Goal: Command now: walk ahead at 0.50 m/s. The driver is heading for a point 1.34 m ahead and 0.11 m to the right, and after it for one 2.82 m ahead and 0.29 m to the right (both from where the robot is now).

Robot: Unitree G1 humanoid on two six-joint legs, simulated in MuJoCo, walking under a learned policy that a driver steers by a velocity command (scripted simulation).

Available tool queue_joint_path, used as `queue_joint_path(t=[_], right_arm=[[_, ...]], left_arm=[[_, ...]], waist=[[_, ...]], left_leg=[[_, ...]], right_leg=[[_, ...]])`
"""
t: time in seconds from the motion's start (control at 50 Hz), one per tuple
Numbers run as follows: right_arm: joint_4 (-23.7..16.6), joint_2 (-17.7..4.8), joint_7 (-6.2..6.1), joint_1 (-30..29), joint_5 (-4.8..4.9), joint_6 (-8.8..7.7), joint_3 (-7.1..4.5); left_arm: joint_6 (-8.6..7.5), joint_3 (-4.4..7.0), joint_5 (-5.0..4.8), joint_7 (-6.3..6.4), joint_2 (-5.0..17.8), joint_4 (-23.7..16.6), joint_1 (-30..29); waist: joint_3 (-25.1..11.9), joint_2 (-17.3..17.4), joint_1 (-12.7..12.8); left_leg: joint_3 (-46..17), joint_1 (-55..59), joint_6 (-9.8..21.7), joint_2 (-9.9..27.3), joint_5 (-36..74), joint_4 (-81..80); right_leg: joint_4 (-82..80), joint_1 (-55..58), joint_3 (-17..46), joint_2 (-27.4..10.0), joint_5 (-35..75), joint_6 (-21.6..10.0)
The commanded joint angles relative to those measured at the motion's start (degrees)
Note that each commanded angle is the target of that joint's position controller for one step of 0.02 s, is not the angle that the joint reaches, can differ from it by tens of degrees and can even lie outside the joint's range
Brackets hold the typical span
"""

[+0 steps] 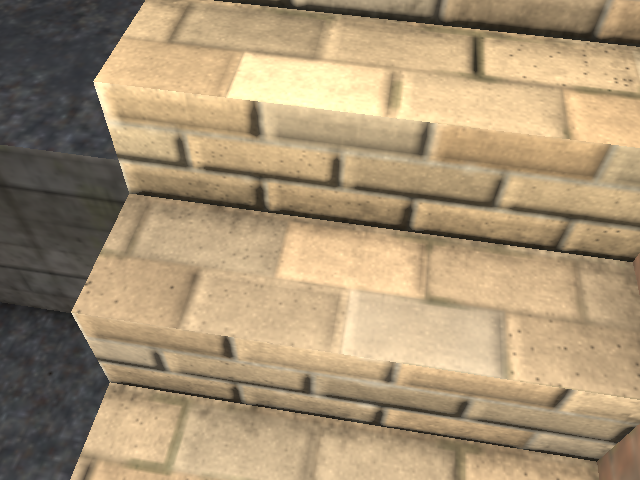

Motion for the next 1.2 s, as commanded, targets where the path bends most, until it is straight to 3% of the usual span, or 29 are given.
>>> queue_joint_path(t=[0.02, 0.04, 0.08, 0.14, 0.18, 0.2, 0.22, 0.24, 0.26, 0.36, 0.44, 0.54, 0.56, 0.64, 0.66, 0.68, 0.7, 0.74, 0.78, 0.82, 0.86, 0.92, 0.94, 1.04, 1.06, 1.08, 1.12, 1.14, 1.2], right_arm=[[-14.68, 13.26, -2.37, -12.64, -1.14, 0.33, 3.19], [-13.1, 4.95, -4.12, -15.56, 5.5, 0.83, 3.54], [-17.76, 13.14, -4.35, -13.74, -2.28, 0.89, 4.85], [-17.16, 1.26, -4.05, -20.66, 2.43, 1.19, 4.81], [-24.52, 15.98, -5.49, -32.46, -1.23, 1.09, 7.09], [-23.42, 3.43, -3.6, -33.43, 1.92, 1.24, 7.43], [-29.2, 16.2, -4.09, -43.2, -0.13, 1.58, 7.95], [-34.15, 1.9, -3.81, -50.42, 2.42, 1.6, 7.75], [-33.52, 15.19, -3.69, -49.04, 0.52, 3.24, 8.41], [-25.41, 7.96, -3.59, -25.18, 4.59, 5.4, 5.29], [-14.63, -5.27, -3.33, -5.47, 1.59, 3.54, -1.58], [-0.43, 7.9, -1.07, -1.53, 0.77, 0.89, 4.51], [0.91, 6.55, -4.62, -2.69, -0.03, -1.71, 0.84], [2.2, -1.23, 1.01, -5.09, -7.09, -0.18, 1.94], [-0.74, -0.23, -4.3, -4.64, 2.93, -2.4, 1.18], [4.59, -8.77, 2.46, -0.59, -3.22, -1.24, 1.39], [-5.51, -8.68, -4.09, -14.45, 5.89, -3.91, -1.44], [-3.71, -22.84, 2.99, -12.14, -1.39, -1.7, -2.94], [-6.96, -9.09, -1.99, 1.43, 5.78, -2.53, -2.88], [-6.16, 5.71, -0.93, 4.98, 0.67, -2.05, -0.36], [-8.28, -0.56, -1.47, -5.11, 5.01, -0.42, -0.13], [-16.55, 10.88, -2.41, -13.26, -2.58, -1.27, 3.22], [-12.38, 5.1, -1.75, -10.08, 0.79, -0.52, 4.98], [-14.54, 6.37, -1.36, -13.53, 3.12, 1.05, 8.68], [-22.36, 16.0, -3.4, -29.47, -2.16, 1.33, 7.07], [-21.04, 3.39, -1.88, -25.29, 2.83, 0.85, 8.52], [-28.77, 14.93, -4.44, -44.63, 0.22, 2.8, 8.2], [-29.86, 4.66, -1.16, -42.56, 3.8, 2.84, 7.93], [-25.19, 13.23, -5.58, -30.89, 1.17, 4.44, 7.31]], left_arm=[[-4.65, -1.64, 0.06, 3.4, -5.36, 8.11, 8.09], [-6.25, -4.96, 4.4, -5.72, -7.38, 5.08, 2.37], [-8.6, -1.39, -0.85, -0.81, -4.82, 9.59, 12.37], [-6.21, -3.88, 5.78, -10.14, -3.81, 11.47, 9.66], [-9.94, -2.32, -1.37, -0.14, -1.62, 9.78, 16.57], [-7.89, -5.34, 7.62, -6.7, -4.64, 19.43, 23.52], [-9.39, -3.5, -2.46, 1.47, -4.98, 11.21, 19.99], [-7.98, -3.58, 7.32, -5.85, -0.82, 20.75, 31.11], [-9.18, -2.93, -2.66, 3.02, -5.89, 10.7, 23.91], [-11.1, -0.08, -3.39, 4.83, 4.65, 2.86, 17.58], [-12.16, 2.96, -2.69, 0.36, 1.34, -6.31, 6.13], [-3.66, -5.03, 0.54, -4.99, -5.38, -17.52, -4.06], [-5.76, -4.47, -1.37, 0.99, -15.11, -18.68, -8.26], [-0.72, -7.0, 2.0, -6.5, -5.03, -31.07, -12.79], [-2.35, -7.3, -2.12, 0.68, -12.1, -26.56, -21.43], [0.16, -7.84, -2.61, -6.4, -0.91, -38.05, -23.67], [-2.62, -3.39, -2.61, 1.15, -1.71, -17.21, 3.01], [2.73, -3.54, -0.5, -8.98, 7.53, -26.27, 0.32], [-0.79, -0.88, -0.5, -0.93, 9.56, -9.79, 6.47], [-2.12, -0.52, -0.43, 2.95, 7.19, -2.69, 6.22], [-4.55, -2.76, 1.3, -5.71, 2.19, -3.24, 7.44], [-4.97, -1.56, -1.95, -0.96, -3.49, 5.15, 11.56], [-3.9, -4.1, 4.56, -6.63, -4.09, 6.17, 12.85], [-5.59, -4.76, 5.81, -6.98, -2.47, 14.12, 17.78], [-7.76, -3.07, -2.69, 0.26, -3.84, 6.52, 12.27], [-8.0, -4.55, 6.89, -5.65, 1.06, 13.04, 15.55], [-8.21, -4.05, -2.69, 1.1, -5.69, 6.86, 18.34], [-8.25, -3.71, 5.71, -5.56, 4.45, 18.53, 32.55], [-7.82, -1.67, -4.73, 7.43, -0.61, 4.03, 18.95]], waist=[[2.88, -5.5, -2.81], [16.25, -14.03, -1.11], [3.21, -3.38, -4.89], [9.15, -1.17, -6.09], [10.19, -3.17, -3.02], [4.95, 6.41, -3.92], [14.36, 2.09, -0.44], [1.39, -2.91, -0.77], [8.61, -1.03, 3.01], [-19.76, -11.64, -8.24], [-22.57, 0.26, -12.55], [14.58, -20.96, -2.51], [8.28, -2.12, 1.56], [1.54, -4.94, 10.9], [4.69, 2.51, 3.69], [-5.37, 2.45, 12.95], [-12.77, 6.19, 13.44], [-16.21, 0.95, 19.81], [-28.2, -6.92, 3.17], [-23.39, -6.69, -1.91], [10.64, -22.21, 3.95], [-3.99, -1.5, -3.03], [1.96, -5.64, -2.15], [0.74, -4.8, -5.31], [7.8, 0.33, -5.76], [2.68, -0.93, -4.85], [12.04, -0.98, 2.53], [-0.35, -16.09, -2.47], [0.76, -4.48, -4.13]], left_leg=[[1.3, -25.0, 0.08, -4.12, -11.41, 40.25], [-11.53, -43.93, 5.51, -7.42, -17.14, 45.28], [-3.35, -36.29, 3.08, -2.99, -19.12, 46.84], [-4.43, -58.79, 10.01, -2.91, -20.87, 53.14], [5.05, -61.03, 1.86, -2.24, -25.69, 67.71], [3.57, -65.1, 8.67, 3.66, -15.68, 45.7], [12.17, -54.38, -0.9, 3.06, -25.05, 46.71], [10.54, -54.08, 8.52, 6.36, -20.91, 32.89], [18.38, -40.71, -0.72, 4.29, -28.22, 32.46], [18.17, 6.47, 0.26, -5.33, -27.54, -9.63], [-33.07, 34.73, 22.41, 22.7, 32.96, -53.74], [-17.81, 11.24, 8.43, 22.99, 10.59, -63.89], [-1.93, 14.53, 3.25, 18.94, -3.33, -68.94], [11.58, 0.68, 2.63, 10.8, 6.59, -75.13], [17.04, -6.6, 4.97, 14.89, 18.54, -95.91], [10.04, -14.64, 4.26, 10.41, 65.86, -85.17], [23.42, 5.11, 5.94, 12.6, 80.61, -81.58], [9.37, 26.88, 8.71, 19.29, 120.25, -61.75], [15.8, 34.47, 1.48, 6.64, 57.94, -34.4], [-5.4, -0.3, -4.29, -10.0, -7.08, 19.35], [-12.16, -39.22, 1.21, -7.87, -7.28, 26.81], [5.14, -28.14, 0.28, -5.09, -13.68, 35.17], [-5.49, -52.56, 4.08, -5.28, -9.39, 38.84], [3.41, -72.02, 5.5, 3.0, -14.78, 64.1], [5.07, -55.83, -1.14, 3.24, -15.62, 65.51], [9.37, -59.64, 2.89, 6.48, -6.38, 45.56], [19.51, -42.75, -4.12, 2.25, -17.65, 41.45], [14.96, -45.22, 1.94, 8.43, -11.28, 38.13], [18.01, -29.14, -0.69, 1.71, -34.94, 21.76]], right_leg=[[-42.35, 16.1, 41.66, -14.97, -11.42, -9.2], [-35.58, 10.52, 30.34, -12.27, -3.64, -7.58], [-44.32, 23.49, 32.93, -17.55, 5.79, -7.58], [-46.66, 14.98, 30.59, -16.7, 3.31, -8.98], [-53.62, 26.33, 26.4, -21.21, 19.13, -8.53], [-45.8, 22.73, 24.32, -13.89, 8.62, -4.34], [-60.6, 19.34, 20.89, -17.66, 19.87, -4.91], [-48.9, 12.68, 20.88, -10.31, 19.2, -0.58], [-70.32, 21.34, 19.53, -18.8, 44.92, -5.81], [-37.23, 40.3, 10.13, -19.75, 146.88, -1.53], [60.63, -1.98, 8.58, 0.98, 24.45, 8.22], [65.49, -42.45, 24.62, -5.08, 4.72, -10.44], [74.56, -34.46, 17.39, -2.51, 4.17, -4.63], [43.04, -35.52, 8.97, -7.92, 7.46, -9.82], [39.93, -8.66, -6.43, -3.74, 12.24, -2.02], [37.22, 0.16, 3.8, -4.25, 11.97, -3.9], [23.86, 17.91, -8.35, -0.15, 17.14, 0.1], [-6.66, 5.25, -2.22, 3.47, 19.99, 2.3], [-24.34, 23.04, 18.38, -1.72, 7.35, 1.91], [-37.4, 32.5, 44.86, -10.98, -1.84, -8.15], [-30.56, 24.31, 31.73, -12.31, -2.76, -6.11], [-39.96, 30.85, 29.62, -11.15, 12.08, -4.2], [-35.52, 31.13, 33.66, -12.82, 11.66, -7.7], [-43.69, 22.52, 32.34, -16.92, 8.37, -6.51], [-52.11, 12.62, 28.73, -20.27, 9.33, -2.04], [-46.08, 9.45, 24.23, -11.61, 7.53, -1.82], [-68.31, 2.48, 25.29, -15.48, 27.31, -3.36], [-53.32, 3.55, 29.07, -15.65, 37.26, -0.93], [-56.52, 33.66, 12.75, -17.94, 97.61, -2.2]])
Velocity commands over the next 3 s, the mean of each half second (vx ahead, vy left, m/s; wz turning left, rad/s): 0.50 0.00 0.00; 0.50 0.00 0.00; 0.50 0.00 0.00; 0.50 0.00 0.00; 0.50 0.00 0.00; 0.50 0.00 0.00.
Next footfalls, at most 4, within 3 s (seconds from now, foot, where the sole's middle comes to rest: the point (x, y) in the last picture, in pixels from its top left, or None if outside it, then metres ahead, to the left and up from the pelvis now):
0.40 left None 0.34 0.11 -0.46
0.76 right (484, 304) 0.55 -0.18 -0.25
1.28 left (354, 68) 0.79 0.01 -0.03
1.70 right None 0.97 -0.28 0.19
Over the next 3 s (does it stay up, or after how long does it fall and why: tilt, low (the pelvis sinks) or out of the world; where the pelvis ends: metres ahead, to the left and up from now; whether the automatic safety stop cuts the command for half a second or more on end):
stays up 1.44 -0.03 1.37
